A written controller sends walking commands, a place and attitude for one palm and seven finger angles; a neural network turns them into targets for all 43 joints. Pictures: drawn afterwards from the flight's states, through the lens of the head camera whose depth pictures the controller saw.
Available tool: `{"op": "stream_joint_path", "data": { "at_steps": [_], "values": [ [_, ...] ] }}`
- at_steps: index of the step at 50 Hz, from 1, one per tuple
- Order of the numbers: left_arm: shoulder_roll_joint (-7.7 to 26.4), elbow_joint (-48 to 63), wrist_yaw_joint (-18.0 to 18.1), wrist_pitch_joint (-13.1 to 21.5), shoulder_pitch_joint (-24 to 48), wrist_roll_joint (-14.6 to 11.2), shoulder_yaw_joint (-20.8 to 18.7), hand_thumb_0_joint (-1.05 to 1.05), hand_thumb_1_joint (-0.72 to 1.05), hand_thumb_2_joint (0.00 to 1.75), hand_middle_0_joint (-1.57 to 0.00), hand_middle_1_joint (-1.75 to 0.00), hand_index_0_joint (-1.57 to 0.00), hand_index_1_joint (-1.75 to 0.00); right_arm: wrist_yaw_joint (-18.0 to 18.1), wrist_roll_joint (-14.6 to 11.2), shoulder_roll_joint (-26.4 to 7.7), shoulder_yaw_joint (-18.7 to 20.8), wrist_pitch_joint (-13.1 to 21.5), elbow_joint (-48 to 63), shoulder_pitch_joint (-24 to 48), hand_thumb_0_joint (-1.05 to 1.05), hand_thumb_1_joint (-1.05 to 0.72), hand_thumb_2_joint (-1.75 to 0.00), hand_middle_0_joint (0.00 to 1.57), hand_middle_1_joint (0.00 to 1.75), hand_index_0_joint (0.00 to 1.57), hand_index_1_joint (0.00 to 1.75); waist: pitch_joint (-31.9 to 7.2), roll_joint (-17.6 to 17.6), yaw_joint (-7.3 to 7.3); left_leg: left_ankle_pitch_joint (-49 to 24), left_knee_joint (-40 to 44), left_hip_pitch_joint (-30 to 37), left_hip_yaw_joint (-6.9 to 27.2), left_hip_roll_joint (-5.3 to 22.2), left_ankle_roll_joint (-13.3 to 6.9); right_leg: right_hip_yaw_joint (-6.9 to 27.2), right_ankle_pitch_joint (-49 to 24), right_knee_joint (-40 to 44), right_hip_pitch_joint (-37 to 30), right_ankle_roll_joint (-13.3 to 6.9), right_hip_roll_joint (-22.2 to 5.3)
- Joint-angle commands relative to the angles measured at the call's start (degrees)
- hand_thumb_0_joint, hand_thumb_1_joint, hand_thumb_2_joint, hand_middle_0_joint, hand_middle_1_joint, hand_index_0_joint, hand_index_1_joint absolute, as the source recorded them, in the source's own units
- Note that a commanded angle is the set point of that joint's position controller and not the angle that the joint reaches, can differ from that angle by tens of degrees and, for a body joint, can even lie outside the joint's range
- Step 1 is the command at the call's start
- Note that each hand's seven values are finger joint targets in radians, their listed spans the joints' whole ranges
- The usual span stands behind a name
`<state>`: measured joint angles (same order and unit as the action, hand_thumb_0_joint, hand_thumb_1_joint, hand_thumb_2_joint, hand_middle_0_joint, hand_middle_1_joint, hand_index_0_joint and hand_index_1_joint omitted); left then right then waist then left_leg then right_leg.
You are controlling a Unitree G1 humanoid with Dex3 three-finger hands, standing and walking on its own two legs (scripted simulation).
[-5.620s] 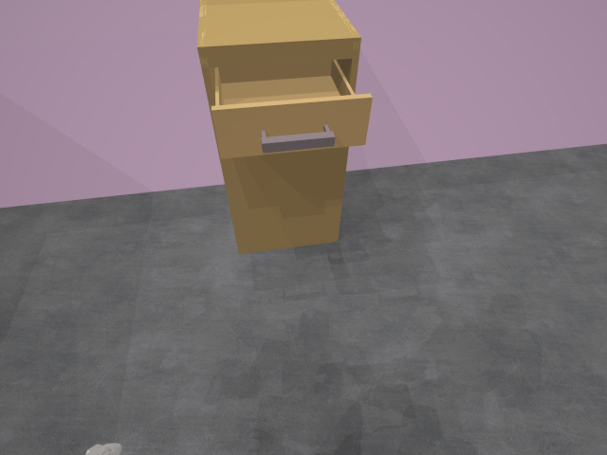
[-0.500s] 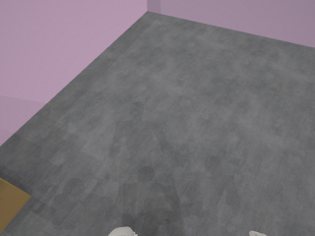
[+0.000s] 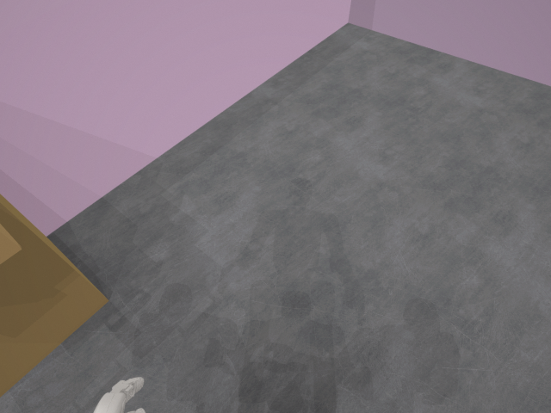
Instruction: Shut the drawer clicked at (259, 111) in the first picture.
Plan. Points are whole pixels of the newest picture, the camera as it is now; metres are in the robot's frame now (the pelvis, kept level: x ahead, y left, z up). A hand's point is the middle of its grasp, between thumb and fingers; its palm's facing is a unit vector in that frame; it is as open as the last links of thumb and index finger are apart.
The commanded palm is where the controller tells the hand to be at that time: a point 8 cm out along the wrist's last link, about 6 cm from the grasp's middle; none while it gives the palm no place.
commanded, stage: turn to face it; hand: left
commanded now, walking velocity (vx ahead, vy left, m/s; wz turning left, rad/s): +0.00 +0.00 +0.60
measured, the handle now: out of the picture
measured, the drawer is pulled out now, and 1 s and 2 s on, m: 0.22 0.22 0.22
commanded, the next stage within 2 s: take the last steps up to it in 1.32 s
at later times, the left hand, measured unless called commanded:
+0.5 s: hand out of the picture -0.05 +0.21 -0.17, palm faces +0.38 -0.89 -0.27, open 7.4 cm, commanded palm none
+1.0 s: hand out of the picture +0.01 +0.23 -0.14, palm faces +0.58 -0.76 -0.28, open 7.4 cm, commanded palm none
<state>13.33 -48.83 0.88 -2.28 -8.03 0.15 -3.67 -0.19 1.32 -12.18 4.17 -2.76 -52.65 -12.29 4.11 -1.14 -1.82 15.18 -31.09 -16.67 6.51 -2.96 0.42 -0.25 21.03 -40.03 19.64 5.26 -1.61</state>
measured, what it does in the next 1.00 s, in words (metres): steps on the spot, turning left: right foot, then left foot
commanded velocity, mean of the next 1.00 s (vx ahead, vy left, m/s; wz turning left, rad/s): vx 0.00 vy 0.00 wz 0.59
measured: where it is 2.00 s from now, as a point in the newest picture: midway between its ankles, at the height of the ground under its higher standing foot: outside the picture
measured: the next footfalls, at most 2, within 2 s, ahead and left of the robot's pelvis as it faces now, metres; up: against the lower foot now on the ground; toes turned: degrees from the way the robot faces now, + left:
right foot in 0.02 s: +0.04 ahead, -0.12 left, +0.00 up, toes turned +0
left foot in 0.52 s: -0.01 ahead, +0.12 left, +0.00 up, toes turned +28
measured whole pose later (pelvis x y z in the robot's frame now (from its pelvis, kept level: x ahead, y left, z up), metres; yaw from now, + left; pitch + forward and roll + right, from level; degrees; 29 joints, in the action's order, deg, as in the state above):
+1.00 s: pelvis +0.01 -0.01 +0.00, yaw +37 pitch +0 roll +1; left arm 12.5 -48.0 1.0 -1.8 -7.1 0.1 -2.8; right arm -0.1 1.2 -12.4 4.1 -3.0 -53.0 -13.3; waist 3.5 -1.4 -2.2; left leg 15.2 -32.0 -16.5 7.9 -4.2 0.2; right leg -0.4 19.2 -36.2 17.3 5.0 -1.3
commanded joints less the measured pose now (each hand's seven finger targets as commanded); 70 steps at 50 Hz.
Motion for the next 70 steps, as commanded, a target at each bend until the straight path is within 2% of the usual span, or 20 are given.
{"op": "stream_joint_path", "data": {
  "at_steps": [1,2,3,5,8,20,24,25,26,27,30,33,44,48,49,51,53,56,64,70],
  "values": [
    [14.51,2.93,1.34,3.07,-8.97,1.34,-3.34,0.00,0.90,0.90,-0.20,-0.30,-0.20,-0.30,-0.01,-1.18,-5.25,2.28,1.70,6.76,0.65,0.00,-0.90,-0.90,0.20,0.30,0.20,0.30,-9.68,18.94,4.32,13.35,-17.41,-18.15,-1.46,-1.42,1.52,20.62,-18.06,23.96,-24.93,-7.98,-22.51],
    [14.76,3.48,1.28,2.65,-8.72,0.82,-2.92,0.00,0.90,0.90,-0.20,-0.30,-0.20,-0.30,0.15,-0.26,-7.96,2.95,1.19,6.80,1.09,0.00,-0.90,-0.90,0.20,0.30,0.20,0.30,-9.06,17.28,4.45,20.28,-28.62,-17.20,-1.14,0.39,1.74,21.33,-18.85,23.88,-16.68,-12.83,-27.76],
    [12.47,3.93,1.38,2.67,-5.77,0.77,-2.77,0.00,0.90,0.90,-0.20,-0.30,-0.20,-0.30,-0.10,-0.08,-8.11,3.21,0.55,5.91,2.18,0.00,-0.90,-0.90,0.20,0.30,0.20,0.30,-5.75,15.92,3.49,17.66,-35.25,-16.53,-0.16,1.83,1.57,19.67,-15.91,24.62,-10.91,-13.26,-24.78],
    [8.45,5.00,1.16,2.54,0.45,0.79,-1.46,0.00,0.90,0.90,-0.20,-0.30,-0.20,-0.30,-1.02,0.02,-7.44,3.00,-0.17,3.47,0.95,0.00,-0.90,-0.90,0.20,0.30,0.20,0.30,-0.33,9.27,0.27,8.50,-41.17,-16.68,-2.48,4.13,2.50,8.27,-14.89,23.53,-6.82,-11.32,-18.51],
    [7.24,4.19,1.11,3.24,-2.21,0.82,-0.90,0.00,0.90,0.90,-0.20,-0.30,-0.20,-0.30,-1.50,-0.11,-6.67,2.43,-0.52,2.75,0.33,0.00,-0.90,-0.90,0.20,0.30,0.20,0.30,-1.83,11.02,0.79,4.78,-40.72,-16.74,-4.96,4.65,4.04,0.79,-25.29,21.45,-10.55,-10.58,-16.23],
    [10.96,0.16,0.96,2.13,-9.26,1.63,-2.34,0.00,0.90,0.90,-0.20,-0.30,-0.20,-0.30,-1.59,-0.71,-4.86,0.49,0.22,5.18,9.23,0.00,-0.90,-0.90,0.20,0.30,0.20,0.30,-4.88,13.10,4.98,10.44,-15.05,-8.97,-12.21,5.15,3.00,-6.04,-35.05,16.22,-17.13,-12.33,-20.59],
    [11.37,-0.60,0.49,1.48,-8.03,1.02,-2.86,0.00,0.90,0.90,-0.20,-0.30,-0.20,-0.30,-1.37,-0.44,-7.31,0.87,1.13,4.95,3.92,0.00,-0.90,-0.90,0.20,0.30,0.20,0.30,-7.62,9.44,1.62,-1.00,3.31,4.95,-13.53,4.77,0.97,-10.82,-30.08,5.53,-11.58,-7.76,-19.67],
    [9.76,0.49,0.18,1.26,-8.12,0.61,-2.89,0.00,0.90,0.90,-0.20,-0.30,-0.20,-0.30,-1.14,-0.13,-12.23,2.19,1.75,4.17,-1.05,0.00,-0.90,-0.90,0.20,0.30,0.20,0.30,-10.96,-1.51,-1.34,-13.38,8.48,16.03,-3.44,11.74,-2.60,-12.89,-19.02,-6.81,-1.14,-4.07,-15.64],
    [5.72,3.66,-0.29,1.17,-6.05,0.35,-1.67,0.00,0.90,0.90,-0.20,-0.30,-0.20,-0.30,-0.69,-0.18,-18.84,3.69,1.89,3.95,-4.57,0.00,-0.90,-0.90,0.20,0.30,0.20,0.30,-10.62,-18.48,-2.98,-38.67,10.15,21.70,15.72,26.66,-10.90,-11.74,17.25,-20.09,14.72,0.50,-7.27],
    [7.03,4.75,0.28,0.32,-2.49,1.00,-1.42,0.00,0.90,0.90,-0.20,-0.30,-0.20,-0.30,-0.17,-0.59,-18.73,3.61,1.63,2.34,-7.14,0.00,-0.90,-0.90,0.20,0.30,0.20,0.30,-11.26,-11.31,-3.86,-38.89,9.23,19.69,15.41,28.52,-13.62,-4.17,17.80,-25.88,15.90,-0.24,-7.03],
    [6.86,2.19,-0.09,0.40,-1.87,0.82,-2.09,0.00,0.90,0.90,-0.20,-0.30,-0.20,-0.30,0.92,-0.30,-13.29,1.95,2.04,4.53,1.53,0.00,-0.90,-0.90,0.20,0.30,0.20,0.30,-5.81,-9.33,-0.15,-31.32,9.97,11.33,6.87,19.10,-10.00,-0.64,5.40,-29.50,15.22,0.23,-6.82],
    [7.14,0.65,-0.28,0.12,-4.96,0.82,-2.13,0.00,0.90,0.90,-0.20,-0.30,-0.20,-0.30,0.78,-0.50,-12.30,1.53,2.44,5.50,3.85,0.00,-0.90,-0.90,0.20,0.30,0.20,0.30,-5.80,-6.91,1.70,-30.88,10.92,9.70,3.30,15.36,-8.57,-0.72,0.48,-27.29,11.85,0.82,-5.78],
    [5.50,4.52,0.41,0.77,1.81,0.19,-1.22,0.00,0.90,0.90,-0.20,-0.30,-0.20,-0.30,0.73,-0.01,-12.25,2.69,1.70,3.97,-0.34,0.00,-0.90,-0.90,0.20,0.30,0.20,0.30,-6.37,-8.16,-0.31,-30.51,8.18,9.32,13.71,14.36,-10.92,0.29,4.48,-8.30,5.79,0.30,-1.12],
    [5.45,3.64,0.75,1.52,-4.14,-0.17,-1.26,0.00,0.90,0.90,-0.20,-0.30,-0.20,-0.30,0.70,-0.20,-11.84,2.96,1.30,4.88,2.28,0.00,-0.90,-0.90,0.20,0.30,0.20,0.30,-7.76,-8.06,2.71,-26.97,3.76,1.93,15.32,11.62,-8.56,-0.65,-3.87,7.72,-7.47,-0.86,0.76],
    [7.13,3.11,0.95,2.19,-6.25,0.02,-1.53,0.00,0.90,0.90,-0.20,-0.30,-0.20,-0.30,0.50,-0.66,-10.57,2.68,1.35,5.07,2.35,0.00,-0.90,-0.90,0.20,0.30,0.20,0.30,-7.95,-4.00,4.02,-20.34,0.00,-3.49,14.09,9.26,-6.08,1.07,-9.72,16.73,-15.18,-1.21,-1.37],
    [14.99,3.48,1.31,2.57,-8.24,1.15,-2.63,0.00,0.90,0.90,-0.20,-0.30,-0.20,-0.30,0.20,-0.79,-5.78,2.23,1.43,6.88,-0.04,0.00,-0.90,-0.90,0.20,0.30,0.20,0.30,-9.12,17.64,4.21,19.54,-23.52,-17.43,-2.04,-2.39,1.66,22.11,-20.03,23.67,-19.95,-11.82,-27.04],
    [11.29,4.51,1.39,2.27,-3.16,0.70,-2.09,0.00,0.90,0.90,-0.20,-0.30,-0.20,-0.30,-0.16,-0.10,-7.80,3.00,-0.11,4.89,1.05,0.00,-0.90,-0.90,0.20,0.30,0.20,0.30,-3.04,13.37,2.46,14.62,-37.88,-15.40,0.23,1.64,1.12,17.63,-8.29,26.29,-6.66,-13.37,-22.41],
    [6.85,4.74,1.28,2.87,0.71,0.81,-0.91,0.00,0.90,0.90,-0.20,-0.30,-0.20,-0.30,-1.15,0.15,-6.28,2.22,-0.53,2.21,-1.50,0.00,-0.90,-0.90,0.20,0.30,0.20,0.30,-0.17,9.66,0.03,5.37,-41.35,-15.11,-2.95,3.82,2.48,4.79,-13.57,24.16,-5.22,-11.22,-16.19],
    [8.88,-0.99,1.16,2.96,-10.28,1.39,-1.47,0.00,0.90,0.90,-0.20,-0.30,-0.20,-0.30,-0.72,-0.45,-4.41,0.51,-0.31,2.13,4.78,0.00,-0.90,-0.90,0.20,0.30,0.20,0.30,-4.11,11.44,4.56,10.58,-24.22,-11.71,-7.57,3.91,3.65,0.33,-33.80,19.95,-16.69,-13.07,-17.22],
    [10.22,-3.83,1.18,2.33,-10.77,1.75,-1.94,0.00,0.90,0.90,-0.20,-0.30,-0.20,-0.30,-0.13,-1.11,-3.54,-0.58,0.73,1.61,4.71,0.00,-0.90,-0.90,0.20,0.30,0.20,0.30,-6.23,13.54,4.16,10.12,-7.25,-1.34,-10.58,2.62,1.81,-0.57,-37.33,16.06,-15.09,-13.04,-17.93]
  ]
}}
